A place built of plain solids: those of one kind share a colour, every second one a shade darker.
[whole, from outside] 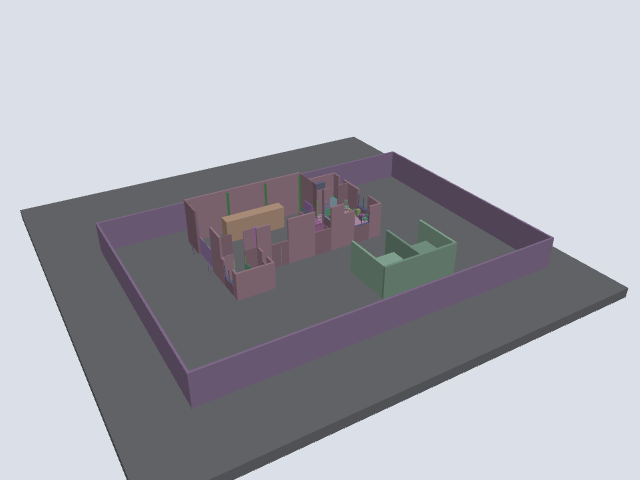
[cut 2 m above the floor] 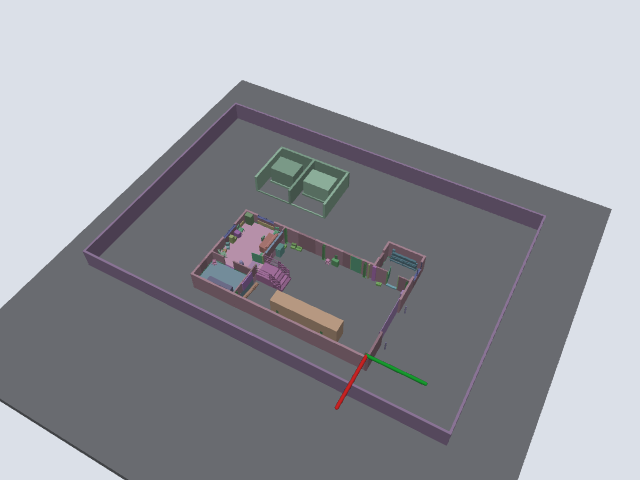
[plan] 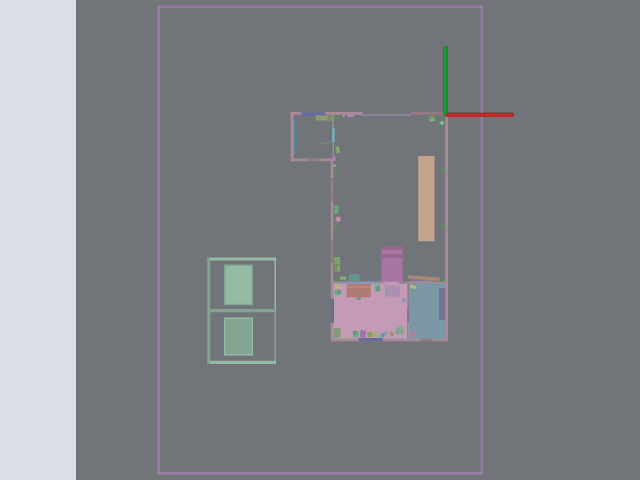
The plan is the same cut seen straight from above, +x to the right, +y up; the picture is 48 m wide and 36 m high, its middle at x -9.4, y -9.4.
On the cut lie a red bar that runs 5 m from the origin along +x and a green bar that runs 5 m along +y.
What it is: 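A small electricity substation's switch hall at the yard's level, the gear in one rank over covered trenches; at its head, up one short flight, a control room that looks down the hall, and a relay room; a battery room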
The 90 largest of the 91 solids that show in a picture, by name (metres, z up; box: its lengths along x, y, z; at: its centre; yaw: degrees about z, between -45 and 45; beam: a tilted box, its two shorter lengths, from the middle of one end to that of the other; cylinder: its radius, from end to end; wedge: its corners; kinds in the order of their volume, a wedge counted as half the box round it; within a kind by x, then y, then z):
{
 "yard_bound_1": {"box": [0.2, 35.19, 3.2], "at": [-21.5, -9.4, 1.55]},
 "yard_bound_2": {"box": [24.43, 0.2, 3.2], "at": [-9.38, -26.9, 1.55]},
 "yard_bound_3": {"box": [24.43, 0.2, 3.2], "at": [-9.38, 8.09, 1.55]},
 "yard_bound_4": {"box": [0.2, 35.19, 3.2], "at": [2.73, -9.4, 1.55]},
 "wall_1": {"box": [0.2, 3.7, 2.75], "at": [-11.5, -1.65, 1.32]},
 "wall_2": {"box": [0.81, 0.2, 2.75], "at": [-11.2, 0.1, 1.32]},
 "wall_3": {"box": [1.26, 0.2, 2.75], "at": [-10.97, -3.4, 1.32]},
 "wall_4": {"box": [0.91, 0.2, 1.75], "at": [-9.9, -3.4, 0.82]},
 "wall_5": {"box": [1.81, 0.2, 1.05], "at": [-9.9, 0.1, 0.47]},
 "wall_6": {"box": [1.06, 0.2, 2.75], "at": [-8.93, -3.4, 1.32]},
 "wall_7": {"box": [0.61, 0.2, 2.75], "at": [-8.7, 0.1, 1.32]},
 "wall_8": {"box": [0.2, 1.41, 3.7], "at": [-8.5, -16.3, 1.8]},
 "wall_9": {"box": [0.2, 1.81, 1.9], "at": [-8.5, -14.7, 0.9]},
 "wall_10": {"box": [0.2, 1.21, 3.7], "at": [-8.5, -13.2, 1.8]},
 "wall_11": {"box": [0.2, 1.46, 4.75], "at": [-8.5, -11.88, 2.33]},
 "wall_12": {"box": [0.2, 1.81, 2.55], "at": [-8.5, -10.25, 1.23]},
 "wall_13": {"box": [0.2, 2.86, 4.75], "at": [-8.5, -7.92, 2.33]},
 "wall_14": {"box": [0.2, 1.81, 2.55], "at": [-8.5, -5.6, 1.23]},
 "wall_15": {"box": [0.2, 1.41, 4.75], "at": [-8.5, -4.0, 2.33]},
 "wall_16": {"box": [0.06, 1.21, 2.75], "at": [-8.43, -2.7, 1.32]},
 "wall_17": {"box": [0.06, 1.0, 2.75], "at": [-8.43, -0.5, 1.32]},
 "wall_18": {"box": [0.06, 1.26, 4.75], "at": [-8.37, -2.73, 2.33]},
 "wall_19": {"box": [0.06, 1.0, 4.75], "at": [-8.37, -0.5, 2.33]},
 "wall_20": {"box": [2.11, 0.2, 3.7], "at": [-7.55, -16.9, 1.8]},
 "wall_21": {"box": [2.21, 0.2, 4.75], "at": [-7.3, 0.1, 2.33]},
 "wall_22": {"box": [3.01, 0.06, 1.85], "at": [-6.5, -12.57, 0.88]},
 "wall_23": {"box": [1.81, 0.2, 1.9], "at": [-5.6, -16.9, 0.9]},
 "wall_24": {"box": [0.47, 0.06, 4.75], "at": [-4.77, -12.57, 2.33]},
 "wall_25": {"box": [1.91, 0.2, 3.7], "at": [-3.75, -16.9, 1.8]},
 "wall_26": {"box": [0.72, 0.06, 4.75], "at": [-3.1, -12.57, 2.33]},
 "wall_27": {"box": [0.06, 1.25, 3.7], "at": [-2.83, -16.18, 1.8]},
 "wall_28": {"box": [0.06, 1.95, 3.7], "at": [-2.83, -13.57, 1.8]},
 "wall_29": {"box": [0.06, 1.25, 3.7], "at": [-2.77, -16.18, 1.8]},
 "wall_30": {"box": [0.06, 1.95, 3.7], "at": [-2.77, -13.57, 1.8]},
 "wall_31": {"box": [0.96, 0.2, 3.7], "at": [-2.33, -16.9, 1.8]},
 "wall_32": {"box": [2.86, 0.06, 4.75], "at": [-1.43, -12.57, 2.33]},
 "wall_33": {"box": [0.91, 0.2, 2.6], "at": [-1.4, -16.9, 1.25]},
 "wall_34": {"box": [2.81, 0.2, 4.75], "at": [-1.2, 0.1, 2.33]},
 "wall_35": {"box": [1.16, 0.2, 3.7], "at": [-0.38, -16.9, 1.8]},
 "wall_36": {"box": [0.2, 4.4, 3.7], "at": [0.1, -14.8, 1.8]},
 "wall_37": {"box": [0.2, 12.8, 4.75], "at": [0.1, -6.2, 2.33]},
 "yard_pen_1": {"box": [0.24, 8.0, 3.26], "at": [-17.75, -14.7, 1.62]},
 "yard_pen_2": {"box": [2.19, 2.85, 0.22], "at": [-15.51, -16.64, 0.16]},
 "yard_pen_3": {"box": [1.97, 2.63, 1.77], "at": [-15.51, -16.64, 1.16]},
 "yard_pen_4": {"box": [2.18, 3.05, 0.22], "at": [-15.51, -12.76, 0.16]},
 "yard_pen_5": {"box": [1.96, 2.83, 1.7], "at": [-15.51, -12.76, 1.12]},
 "yard_pen_6": {"box": [4.93, 0.24, 3.26], "at": [-15.16, -18.58, 1.62]},
 "yard_pen_7": {"box": [4.93, 0.24, 3.26], "at": [-15.16, -14.7, 1.62]},
 "yard_pen_8": {"box": [4.93, 0.24, 3.26], "at": [-15.16, -10.82, 1.62]},
 "yard_pen_9": {"box": [0.12, 3.64, 0.16], "at": [-12.76, -16.64, 0.07]},
 "yard_pen_10": {"box": [0.12, 3.64, 0.16], "at": [-12.76, -12.76, 0.07]},
 "raised_floor_control_1": {"box": [5.73, 4.33, 0.9], "at": [-5.6, -14.7, 0.4]},
 "switchgear_row_1": {"box": [1.24, 6.4, 2.37], "at": [-1.42, -6.3, 1.14]},
 "raised_floor_relay_1": {"box": [2.93, 4.33, 0.9], "at": [-1.4, -14.7, 0.4]},
 "door_landing_1": {"box": [1.6, 1.5, 0.9], "at": [-4.0, -11.79, 0.4]},
 "door_landing_2": {"box": [1.6, 0.32, 0.73], "at": [-4.0, -10.9, 0.32]},
 "door_landing_3": {"box": [1.6, 0.32, 0.56], "at": [-4.0, -10.6, 0.23]},
 "door_landing_4": {"box": [1.6, 0.32, 0.39], "at": [-4.0, -10.3, 0.14]},
 "door_landing_5": {"box": [1.6, 0.32, 0.22], "at": [-4.0, -10.0, 0.06]},
 "relay_cubicles_1": {"box": [0.46, 2.4, 2.2], "at": [-0.24, -14.21, 2.02]},
 "charger_cubicle_1": {"box": [0.47, 0.7, 1.75], "at": [-8.11, -16.36, 1.68]},
 "charger_cubicle_2": {"box": [0.02, 0.7, 1.48], "at": [-7.88, -16.36, 1.54]},
 "log_desk_1": {"box": [0.8, 0.48, 1.05], "at": [-6.83, -12.22, 0.47]},
 "log_desk_2": {"box": [0.8, 0.52, 0.08], "at": [-6.83, -12.22, 1.04]},
 "sectional_door_1": {"box": [3.52, 0.044, 0.06], "at": [-4.4, -0.06, 0.12]},
 "sectional_door_2": {"box": [3.68, 0.042, 2.0], "at": [-4.4, -0.01, 0.95]},
 "control_desk_1": {"box": [1.82, 0.9, 0.03], "at": [-6.5, -13.25, 1.6]},
 "control_desk_2": {"box": [1.8, 0.27, 0.3], "at": [-6.5, -12.84, 1.77]},
 "control_desk_3": {"box": [1.8, 0.18, 0.29], "at": [-6.5, -12.79, 2.06]},
 "battery_stand_1": {"box": [0.22, 2.31, 0.28], "at": [-11.2, -1.65, 0.47]},
 "battery_stand_2": {"box": [0.21, 2.31, 0.3], "at": [-11.19, -1.65, 1.05]},
 "pier_1": {"box": [0.17, 0.34, 4.75], "at": [-8.31, -3.3, 2.33]},
 "fire_extinguisher_1": {"box": [0.34, 0.64, 0.79], "at": [-8.18, -7.13, 0.34]},
 "long_bundle_1": {"box": [2.35, 0.18, 0.38], "at": [-1.62, -12.28, 0.14], "yaw": -4.5},
 "door_leaf_1": {"box": [0.044, 1.0, 2.15], "at": [-8.4, -5.15, 1.02]},
 "door_leaf_2": {"box": [0.044, 0.99, 1.37], "at": [-4.45, -13.15, 1.49], "yaw": 5.8},
 "pedestal_1": {"box": [0.42, 0.56, 0.65], "at": [-6.18, -16.45, 1.12], "yaw": -7.0},
 "earth_sticks_1": {"box": [1.5, 0.09, 1.04], "at": [-1.88, -12.49, 1.42]},
 "archive_boxes_1": {"box": [0.34, 0.4, 0.87], "at": [-5.32, -16.49, 1.23], "yaw": -0.2},
 "entrance_mat_1": {"box": [1.12, 0.82, 0.06], "at": [-3.97, -13.22, 0.83], "yaw": -0.3},
 "radiator_1": {"box": [0.07, 1.8, 0.43], "at": [-8.34, -14.7, 1.21]},
 "steel_column_1": {"box": [0.014, 0.22, 4.55], "at": [-0.22, -12.46, 2.23]},
 "steel_column_2": {"box": [0.014, 0.22, 4.55], "at": [-0.22, -8.4, 2.23]},
 "steel_column_3": {"box": [0.014, 0.22, 4.55], "at": [-0.22, -4.2, 2.23]},
 "window_1": {"box": [1.86, 0.23, 0.024], "at": [-9.9, 0.06, 0.99]},
 "window_2": {"box": [0.23, 1.86, 0.024], "at": [-8.46, -14.7, 1.84]},
 "window_3": {"box": [1.86, 0.23, 0.024], "at": [-5.6, -16.86, 1.84]},
 "screen_window_1": {"box": [2.92, 0.18, 0.04], "at": [-6.5, -12.6, 1.82]},
 "task_chair_1": {"box": [0.47, 0.49, 0.07], "at": [-3.46, -16.18, 1.27], "yaw": -36.0},
 "low_rail_1": {"box": [5.54, 0.014, 0.15], "at": [-5.63, -16.79, 0.88]}
}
